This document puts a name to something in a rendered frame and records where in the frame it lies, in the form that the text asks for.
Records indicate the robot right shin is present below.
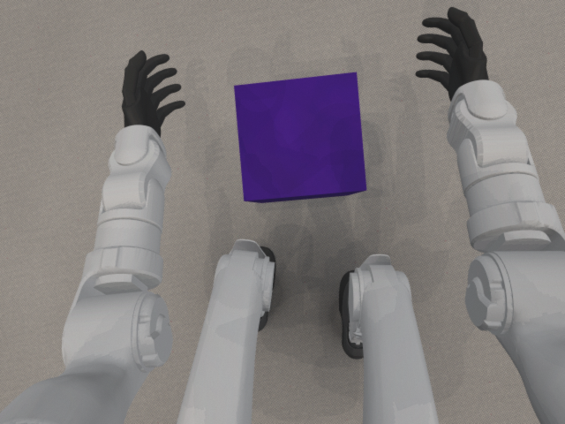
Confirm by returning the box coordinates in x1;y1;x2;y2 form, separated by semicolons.
349;254;411;343

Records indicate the left robot upper arm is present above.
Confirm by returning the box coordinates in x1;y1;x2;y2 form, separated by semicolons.
0;291;173;424

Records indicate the robot right hand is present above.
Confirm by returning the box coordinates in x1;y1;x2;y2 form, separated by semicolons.
416;7;489;101

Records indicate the right robot upper arm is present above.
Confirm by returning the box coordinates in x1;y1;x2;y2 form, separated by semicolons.
465;251;565;424

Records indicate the robot left hand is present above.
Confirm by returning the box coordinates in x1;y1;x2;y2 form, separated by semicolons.
122;50;185;138

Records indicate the carton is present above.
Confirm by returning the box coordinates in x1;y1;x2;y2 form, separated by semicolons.
234;72;366;203

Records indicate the robot right thigh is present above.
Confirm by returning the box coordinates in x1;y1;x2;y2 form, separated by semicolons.
348;265;439;424

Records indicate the right robot forearm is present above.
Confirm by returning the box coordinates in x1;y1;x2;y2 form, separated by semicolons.
447;79;565;253

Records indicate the left robot forearm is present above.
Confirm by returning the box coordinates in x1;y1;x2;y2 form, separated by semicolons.
62;125;171;365

